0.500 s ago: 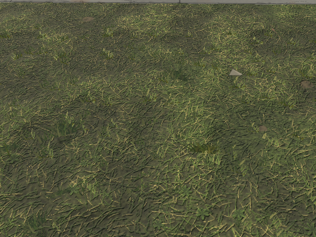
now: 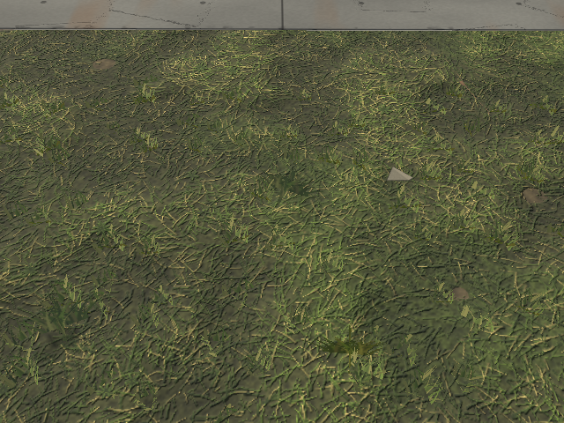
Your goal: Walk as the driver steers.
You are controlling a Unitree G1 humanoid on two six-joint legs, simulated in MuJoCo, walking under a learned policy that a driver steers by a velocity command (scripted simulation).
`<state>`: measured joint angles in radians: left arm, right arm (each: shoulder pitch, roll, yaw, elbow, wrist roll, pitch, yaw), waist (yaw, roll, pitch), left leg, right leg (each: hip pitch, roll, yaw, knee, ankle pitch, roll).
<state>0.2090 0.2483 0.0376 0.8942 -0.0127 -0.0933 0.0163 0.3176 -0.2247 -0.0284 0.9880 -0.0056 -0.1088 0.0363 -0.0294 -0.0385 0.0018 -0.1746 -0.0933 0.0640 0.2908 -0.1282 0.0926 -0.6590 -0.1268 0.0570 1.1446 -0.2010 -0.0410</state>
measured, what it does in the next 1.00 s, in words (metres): walks ahead: right foot, then left foot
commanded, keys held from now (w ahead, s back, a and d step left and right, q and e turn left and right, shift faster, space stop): w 1.00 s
